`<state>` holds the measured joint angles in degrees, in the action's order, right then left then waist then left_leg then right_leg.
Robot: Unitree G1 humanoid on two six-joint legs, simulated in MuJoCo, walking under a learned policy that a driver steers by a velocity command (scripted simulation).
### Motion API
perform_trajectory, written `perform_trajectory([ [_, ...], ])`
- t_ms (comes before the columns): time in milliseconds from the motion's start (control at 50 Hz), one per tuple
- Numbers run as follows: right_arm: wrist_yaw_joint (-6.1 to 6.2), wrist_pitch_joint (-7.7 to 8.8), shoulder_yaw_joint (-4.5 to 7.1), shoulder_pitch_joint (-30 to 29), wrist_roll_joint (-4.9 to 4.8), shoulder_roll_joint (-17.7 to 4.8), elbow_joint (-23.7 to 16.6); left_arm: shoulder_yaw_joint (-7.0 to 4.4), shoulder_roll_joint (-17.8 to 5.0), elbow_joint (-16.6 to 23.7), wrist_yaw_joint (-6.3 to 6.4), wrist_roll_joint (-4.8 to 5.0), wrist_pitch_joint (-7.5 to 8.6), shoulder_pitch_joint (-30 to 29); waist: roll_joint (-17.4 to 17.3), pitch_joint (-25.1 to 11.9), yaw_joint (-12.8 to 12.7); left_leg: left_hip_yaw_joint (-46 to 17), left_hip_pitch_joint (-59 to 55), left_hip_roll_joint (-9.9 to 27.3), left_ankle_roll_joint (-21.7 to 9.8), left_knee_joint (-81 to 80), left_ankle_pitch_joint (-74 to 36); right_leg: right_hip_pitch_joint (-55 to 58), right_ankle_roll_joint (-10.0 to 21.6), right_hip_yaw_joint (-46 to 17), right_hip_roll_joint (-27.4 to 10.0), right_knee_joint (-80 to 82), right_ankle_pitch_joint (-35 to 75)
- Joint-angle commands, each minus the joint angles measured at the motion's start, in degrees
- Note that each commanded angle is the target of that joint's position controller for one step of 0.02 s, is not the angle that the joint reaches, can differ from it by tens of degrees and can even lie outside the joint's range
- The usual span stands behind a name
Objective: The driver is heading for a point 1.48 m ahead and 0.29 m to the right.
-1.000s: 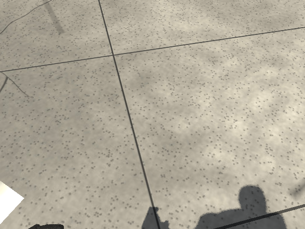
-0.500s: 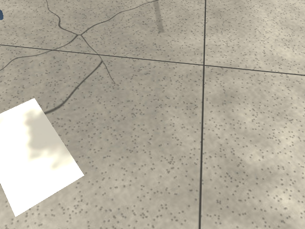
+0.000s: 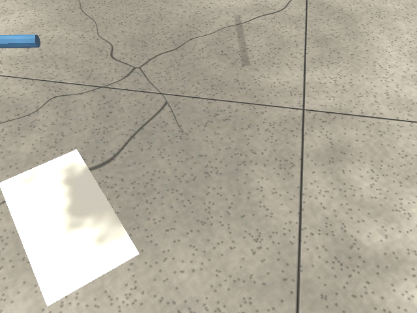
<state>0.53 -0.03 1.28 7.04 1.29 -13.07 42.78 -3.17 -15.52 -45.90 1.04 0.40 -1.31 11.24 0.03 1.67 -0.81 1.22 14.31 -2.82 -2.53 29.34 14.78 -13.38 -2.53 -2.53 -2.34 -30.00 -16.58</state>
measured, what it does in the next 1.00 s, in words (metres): steps on the spot, turning right: right foot, then left foot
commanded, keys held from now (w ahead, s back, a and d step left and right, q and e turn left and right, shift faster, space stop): e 0.48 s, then no key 0.52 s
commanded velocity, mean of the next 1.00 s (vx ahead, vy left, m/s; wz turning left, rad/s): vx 0.00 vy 0.00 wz -0.32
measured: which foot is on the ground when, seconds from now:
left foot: down 0.00-0.36, up 0.38-0.82, down 0.84-1.00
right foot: down 0.00-0.12, up 0.14-0.34, down 0.36-1.00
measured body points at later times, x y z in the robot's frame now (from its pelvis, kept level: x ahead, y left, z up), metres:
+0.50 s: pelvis -0.03 -0.07 +0.00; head +0.00 -0.11 +0.45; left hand +0.18 +0.17 -0.08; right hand +0.04 -0.39 -0.12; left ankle +0.00 +0.09 -0.65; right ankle -0.04 -0.15 -0.73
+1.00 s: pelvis +0.00 -0.06 +0.00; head +0.01 -0.06 +0.45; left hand +0.22 +0.13 -0.11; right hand +0.02 -0.36 -0.11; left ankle +0.04 +0.07 -0.73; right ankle -0.04 -0.15 -0.73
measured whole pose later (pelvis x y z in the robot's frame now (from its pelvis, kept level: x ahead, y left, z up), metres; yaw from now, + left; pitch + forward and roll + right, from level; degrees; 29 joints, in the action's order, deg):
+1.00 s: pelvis +0.00 -0.06 +0.00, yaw -22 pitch +0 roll +0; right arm 0.6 1.0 2.9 9.9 0.6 -14.7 46.1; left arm -1.4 -14.3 -42.7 0.2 -1.0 -0.8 9.8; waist 1.1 1.7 -0.1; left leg -1.9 12.2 1.0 1.6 28.4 16.0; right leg -13.2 2.3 -5.6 4.8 -29.0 -15.2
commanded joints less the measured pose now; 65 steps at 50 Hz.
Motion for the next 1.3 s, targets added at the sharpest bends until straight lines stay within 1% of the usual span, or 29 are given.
perform_trajectory([
  [20,1.56,-0.06,3.67,0.0,-0.22,-9.3,-3.4,-2.36,-9.2,4.6,0.17,0.19,1.2,-4.2,6.4,-3.1,2.4,-1.7,-5.5,3.6,-0.3,-0.6,-3.4,-6.1,5.8,-7.6,-4.2,4.6,13.4],
  [60,2.02,-1.18,4.24,1.5,-0.39,-9.0,-3.4,-2.39,-8.9,5.4,0.37,0.21,1.49,-4.1,5.2,-2.5,2.5,-2.1,-5.3,4.7,-1.4,-0.8,-2.4,-8.7,5.8,-8.3,-3.4,2.7,11.0],
  [100,2.09,-1.49,4.76,2.9,-0.4,-9.1,-3.5,-2.26,-8.1,6.1,0.62,0.31,1.26,-3.3,1.7,-3.1,2.5,-4.7,-5.9,8.0,-3.4,-3.6,-0.7,-11.3,4.8,-6.8,-1.4,-1.6,7.9],
  [140,2.03,-1.28,5.46,3.8,-0.37,-10.9,-3.1,-2.07,-6.7,6.7,0.6,0.4,0.6,-1.7,-6.2,-3.9,1.5,-12.4,-6.8,17.1,-8.3,-9.3,-2.9,-13.5,2.6,-1.0,1.7,-11.4,3.2],
  [160,2.21,-0.9,5.41,1.9,-0.36,-10.9,-3.9,-2.18,-6.6,6.8,0.32,0.17,0.25,-0.8,-10.0,-4.4,0.9,-16.2,-5.7,22.4,-11.6,-10.6,-7.4,-14.1,2.0,1.1,1.2,-18.8,-8.4],
  [180,2.37,-0.32,5.19,1.9,-0.09,-10.7,-4.3,-2.6,-7.7,7.7,-0.03,0.15,-0.16,-2.5,-9.1,-3.9,1.9,-18.5,-5.1,26.1,-14.2,-11.6,-13.0,-16.4,1.7,0.6,-0.5,-27.0,-15.9],
  [200,2.38,0.19,5.21,1.3,-0.01,-11.2,-4.4,-2.77,-7.6,8.3,-0.33,0.48,-0.62,-3.4,-6.4,-3.2,1.5,-17.6,-5.0,27.1,-14.6,-11.8,-16.2,-18.2,1.7,-0.4,-2.1,-30.0,-18.0],
  [240,2.23,0.67,5.81,-2.0,-0.8,-13.2,-4.6,-2.25,-6.1,8.3,-0.83,0.67,-1.32,-3.1,-5.1,-2.9,0.5,-10.3,-3.6,23.7,-11.1,-10.9,-17.7,-15.1,1.8,0.3,-3.9,-24.9,-13.8],
  [280,2.06,0.05,6.02,-3.0,-1.17,-13.8,-4.3,-2.2,-6.0,7.8,-1.46,0.79,-1.52,-1.3,-6.8,-4.3,0.2,-3.6,-1.9,20.3,-8.7,-8.6,-20.0,-8.2,1.9,4.3,-1.8,-18.3,-8.9],
  [320,1.86,-0.79,5.88,-2.5,-2.17,-13.3,-3.5,-2.69,-6.2,7.1,-2.14,0.8,-1.71,1.8,-7.0,-5.7,-1.2,1.0,-1.5,18.6,-6.0,-3.6,-16.6,-1.5,2.8,8.4,1.4,-7.2,-0.3],
  [340,1.66,-1.02,5.63,-0.3,-2.6,-12.0,-2.5,-3.24,-7.0,6.5,-2.04,0.61,-1.84,3.6,-5.0,-5.9,-1.3,3.5,0.6,17.1,-3.2,1.5,-10.5,2.8,4.2,8.1,3.2,-1.1,3.3],
  [360,1.28,-1.15,5.09,3.1,-1.78,-9.5,-1.7,-4.45,-11.1,7.0,-1.42,0.37,-1.67,4.7,5.5,-4.4,-0.4,8.2,9.2,12.7,1.7,13.7,1.4,8.9,7.6,-2.8,-2.0,5.9,16.5],
  [380,1.11,-1.22,3.94,1.9,1.33,-7.0,-4.3,-5.04,-17.4,10.2,-0.58,-0.11,-1.03,3.9,19.7,-3.5,1.4,7.3,25.3,4.7,7.3,32.0,26.3,13.1,17.0,-26.7,-18.0,7.0,40.8],
  [400,1.65,-0.76,4.57,-3.4,-0.19,-9.5,-6.3,-4.7,-17.1,10.9,-1.65,-2.75,0.61,5.9,13.4,-10.1,-3.7,-3.5,25.4,2.7,6.9,40.6,27.1,8.7,24.7,-32.0,-21.6,10.8,34.3],
  [420,2.08,-0.87,5.11,-4.5,-1.72,-10.9,-6.3,-4.3,-15.9,10.9,-2.0,-2.64,1.9,3.3,8.3,-6.7,-1.9,-5.3,26.9,3.8,6.0,42.5,21.7,7.5,22.5,-27.4,-18.1,11.6,25.9],
  [460,3.06,-1.17,5.74,-2.9,-0.91,-11.7,-4.2,-3.25,-12.1,11.3,-0.97,-0.3,2.17,-2.2,4.6,-4.1,0.7,-6.3,27.1,5.7,5.5,39.2,11.4,5.8,15.9,-20.4,-12.6,10.9,18.5],
  [480,3.12,-1.21,5.87,-1.6,-0.55,-11.7,-3.9,-2.85,-11.4,11.6,-0.46,0.1,1.95,-3.4,5.3,-4.4,1.6,-6.2,24.6,5.2,5.9,38.7,8.3,4.2,15.0,-18.3,-10.8,10.9,20.2],
  [540,2.55,-0.97,5.42,0.7,-1.34,-9.8,-2.7,-1.87,-9.0,11.9,0.41,-0.39,2.0,-1.9,5.3,-7.7,1.6,-5.8,21.3,4.3,6.8,37.0,3.2,7.0,14.8,-14.7,-9.2,10.6,25.0],
  [620,2.29,-0.95,4.61,-1.3,-1.41,-8.2,-3.1,-1.57,-8.5,11.2,0.76,-0.64,1.67,-0.9,6.3,-6.5,0.2,-5.8,19.0,5.2,8.1,25.7,2.0,8.6,14.6,-14.0,-8.3,11.2,21.1],
  [740,1.56,-0.16,4.21,-1.6,-1.75,-8.5,-2.8,-1.38,-8.8,10.1,-0.16,-1.2,1.05,-2.0,7.8,-3.3,-1.3,-4.4,9.2,5.3,7.8,12.5,6.3,3.2,16.1,-16.0,-7.9,11.3,13.6],
  [800,1.1,0.62,3.88,0.0,-1.86,-7.9,-2.0,-0.69,-7.5,9.3,-0.4,-0.8,0.86,-3.4,7.0,-3.7,0.0,-3.7,3.7,4.7,6.7,2.9,3.5,3.3,15.4,-17.0,-7.3,9.0,17.4],
  [840,0.55,1.4,3.46,2.5,-0.86,-7.9,-1.0,0.02,-5.9,8.3,-0.38,-0.52,1.11,-2.5,4.3,-5.0,1.7,-5.0,-5.8,5.9,4.9,-9.1,-11.8,1.0,11.7,-15.8,-5.1,7.5,18.6],
  [860,0.68,1.59,3.8,3.8,-0.21,-10.7,-1.1,0.36,-5.0,7.9,-0.45,-1.5,1.7,-0.9,0.4,-7.1,0.8,-9.0,-11.4,10.9,3.1,-7.8,-23.9,-1.3,8.9,-13.1,-2.8,5.0,14.8],
  [880,0.58,1.45,4.65,1.8,-0.67,-14.1,-0.5,-0.03,-5.3,7.8,-0.92,-1.78,2.3,2.2,-7.0,-7.2,-3.2,-9.7,-10.9,12.1,0.1,-3.7,-26.2,-2.4,6.9,-8.2,2.0,5.1,8.4],
  [900,0.24,1.36,3.94,0.6,-1.0,-10.3,-0.8,0.14,-5.4,7.1,-0.99,-2.0,2.42,0.3,-7.3,-7.9,-1.3,-9.2,-7.6,11.0,-1.1,-4.5,-17.8,0.7,5.2,-6.2,3.0,5.0,5.8],
  [920,0.03,1.43,3.43,0.1,-0.84,-8.6,-0.9,-0.12,-6.3,7.3,-1.0,-1.7,2.22,-2.3,-6.2,-6.3,-0.2,-8.4,-6.1,9.6,-0.3,-5.0,-13.1,0.7,4.9,-6.0,3.1,4.5,5.9],
  [1000,0.16,2.35,2.91,1.3,-0.67,-8.5,0.1,-0.18,-5.5,7.0,-0.54,-1.26,0.8,-2.8,-4.0,-3.9,0.5,-6.7,-4.1,7.7,1.6,-4.5,-10.6,0.8,6.0,-7.2,2.2,4.2,10.6],
  [1140,0.73,2.02,2.25,1.8,-0.89,-8.3,1.4,-0.32,-4.7,4.6,-0.08,-1.05,0.98,-1.6,-0.3,-2.7,0.9,-6.2,-4.3,6.7,1.5,-3.9,-9.6,0.9,5.1,-7.3,2.1,4.4,12.2],
  [1300,0.61,1.92,1.71,2.0,-0.96,-7.8,4.1,-0.52,-4.9,1.5,0.54,-0.92,1.04,-0.8,0.3,-2.0,0.9,-5.7,-4.0,5.8,1.5,-4.7,-8.6,2.3,4.5,-7.2,1.9,4.8,13.0],
])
